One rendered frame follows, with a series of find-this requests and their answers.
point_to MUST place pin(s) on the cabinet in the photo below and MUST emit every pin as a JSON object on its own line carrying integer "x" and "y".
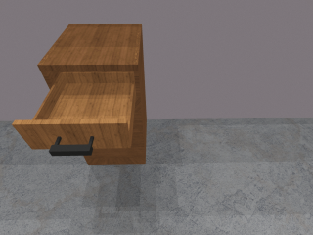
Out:
{"x": 104, "y": 47}

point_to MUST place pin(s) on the drawer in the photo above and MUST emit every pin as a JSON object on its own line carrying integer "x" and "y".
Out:
{"x": 84, "y": 104}

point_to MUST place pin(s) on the handle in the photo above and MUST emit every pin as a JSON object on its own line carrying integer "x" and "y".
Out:
{"x": 71, "y": 149}

